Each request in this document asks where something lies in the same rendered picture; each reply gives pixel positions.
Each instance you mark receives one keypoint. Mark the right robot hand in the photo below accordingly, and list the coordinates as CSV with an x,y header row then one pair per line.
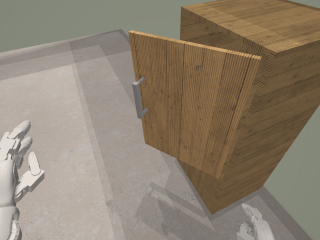
x,y
260,230

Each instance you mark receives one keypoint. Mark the cupboard door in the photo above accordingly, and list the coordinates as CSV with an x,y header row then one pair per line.
x,y
195,95

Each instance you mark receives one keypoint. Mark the left robot hand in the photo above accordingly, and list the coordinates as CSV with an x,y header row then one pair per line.
x,y
12,151

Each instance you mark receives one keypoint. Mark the left robot forearm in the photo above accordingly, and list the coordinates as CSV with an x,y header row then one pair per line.
x,y
9,226

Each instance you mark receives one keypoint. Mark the handle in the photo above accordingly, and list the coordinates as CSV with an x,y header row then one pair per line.
x,y
138,99

